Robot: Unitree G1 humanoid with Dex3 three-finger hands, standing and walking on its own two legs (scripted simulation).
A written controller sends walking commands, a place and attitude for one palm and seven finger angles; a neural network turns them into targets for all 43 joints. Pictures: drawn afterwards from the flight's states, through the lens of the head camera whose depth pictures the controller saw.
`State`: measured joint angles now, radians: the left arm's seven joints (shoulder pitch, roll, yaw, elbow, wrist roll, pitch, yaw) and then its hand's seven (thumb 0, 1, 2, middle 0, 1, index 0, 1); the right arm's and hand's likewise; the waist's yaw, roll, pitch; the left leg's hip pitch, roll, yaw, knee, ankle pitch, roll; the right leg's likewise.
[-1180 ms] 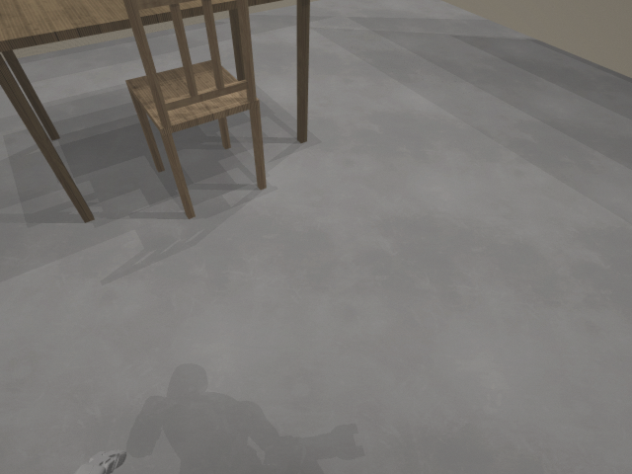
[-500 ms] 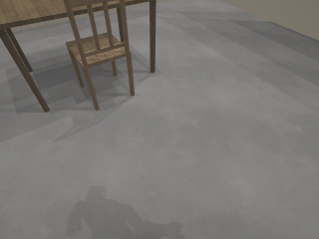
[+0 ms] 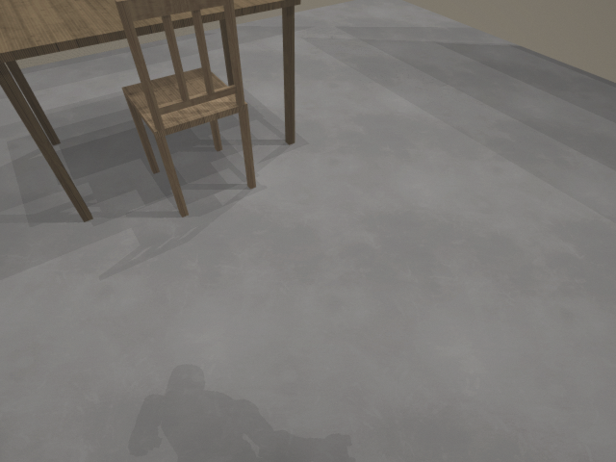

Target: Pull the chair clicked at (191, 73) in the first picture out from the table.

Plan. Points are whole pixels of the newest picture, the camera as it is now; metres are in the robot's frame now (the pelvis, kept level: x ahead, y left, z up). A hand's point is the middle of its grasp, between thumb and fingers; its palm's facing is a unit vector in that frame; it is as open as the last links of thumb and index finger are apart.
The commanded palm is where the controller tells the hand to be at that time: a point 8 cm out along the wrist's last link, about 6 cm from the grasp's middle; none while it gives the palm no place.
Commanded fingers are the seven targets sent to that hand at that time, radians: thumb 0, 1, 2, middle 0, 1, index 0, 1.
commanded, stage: look at it before walking up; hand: left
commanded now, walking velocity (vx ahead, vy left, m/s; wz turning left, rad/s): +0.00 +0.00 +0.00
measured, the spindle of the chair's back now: (176, 60) +1.33 +0.54 -0.09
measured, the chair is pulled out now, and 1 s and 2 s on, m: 0.00 0.00 0.00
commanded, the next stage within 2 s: walk to a spot facing it in 0.36 s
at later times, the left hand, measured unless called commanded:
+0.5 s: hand out of the picture +0.08 +0.24 -0.16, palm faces -0.02 -0.95 -0.32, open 7.4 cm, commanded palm none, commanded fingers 0.00 0.90 0.90 -0.20 -0.30 -0.20 -0.30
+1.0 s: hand out of the picture +0.04 +0.20 -0.20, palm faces +0.02 -0.99 -0.11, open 7.4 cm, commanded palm none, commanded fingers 0.00 0.90 0.90 -0.20 -0.30 -0.20 -0.30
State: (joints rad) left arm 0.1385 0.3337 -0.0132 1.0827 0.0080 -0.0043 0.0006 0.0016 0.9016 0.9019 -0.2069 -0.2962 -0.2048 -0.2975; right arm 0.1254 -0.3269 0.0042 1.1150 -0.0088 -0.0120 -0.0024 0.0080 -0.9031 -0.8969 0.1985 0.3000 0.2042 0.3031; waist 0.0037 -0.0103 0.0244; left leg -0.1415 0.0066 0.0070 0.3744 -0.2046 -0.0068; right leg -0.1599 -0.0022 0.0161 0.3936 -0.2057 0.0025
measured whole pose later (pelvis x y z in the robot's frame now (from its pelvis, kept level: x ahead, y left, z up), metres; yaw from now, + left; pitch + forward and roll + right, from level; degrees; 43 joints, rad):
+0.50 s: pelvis +0.01 +0.00 +0.00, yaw +0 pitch -1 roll +0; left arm 0.14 0.34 -0.01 1.09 0.01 -0.01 0.00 0.00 0.90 0.90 -0.21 -0.30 -0.20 -0.30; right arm 0.12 -0.32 0.01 1.12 -0.01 -0.01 -0.01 0.01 -0.90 -0.90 0.20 0.30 0.20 0.30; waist 0.01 -0.01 0.02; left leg -0.13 0.01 0.01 0.37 -0.21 -0.01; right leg -0.15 0.00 0.02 0.38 -0.21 0.00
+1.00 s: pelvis +0.14 +0.04 -0.03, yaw -4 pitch +1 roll -1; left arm 0.46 0.15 0.03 1.16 0.01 -0.02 0.01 0.00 0.90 0.90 -0.21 -0.30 -0.20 -0.30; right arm 0.29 -0.16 -0.02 1.09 -0.02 -0.08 -0.01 0.01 -0.91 -0.90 0.20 0.30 0.20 0.30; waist 0.02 -0.06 0.03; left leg -0.24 0.04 0.14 0.68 -0.44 0.04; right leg -0.21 -0.01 0.05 0.84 -0.48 -0.01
